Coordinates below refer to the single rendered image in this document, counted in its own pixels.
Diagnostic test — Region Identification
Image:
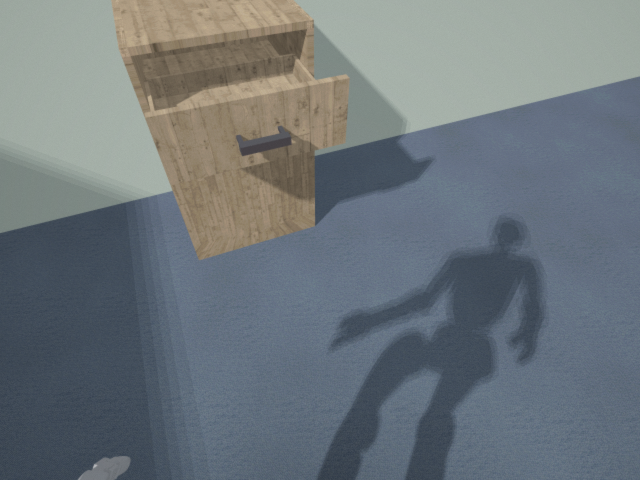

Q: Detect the cabinet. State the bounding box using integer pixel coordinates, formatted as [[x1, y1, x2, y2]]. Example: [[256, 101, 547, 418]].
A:
[[111, 0, 315, 260]]

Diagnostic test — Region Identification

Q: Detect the left robot hand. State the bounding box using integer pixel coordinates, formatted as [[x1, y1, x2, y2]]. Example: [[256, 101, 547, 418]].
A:
[[78, 456, 131, 480]]

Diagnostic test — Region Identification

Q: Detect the handle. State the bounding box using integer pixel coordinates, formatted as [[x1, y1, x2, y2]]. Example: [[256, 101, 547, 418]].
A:
[[236, 125, 292, 156]]

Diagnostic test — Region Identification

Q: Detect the drawer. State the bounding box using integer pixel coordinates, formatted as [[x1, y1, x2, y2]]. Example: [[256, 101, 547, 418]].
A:
[[144, 53, 350, 185]]

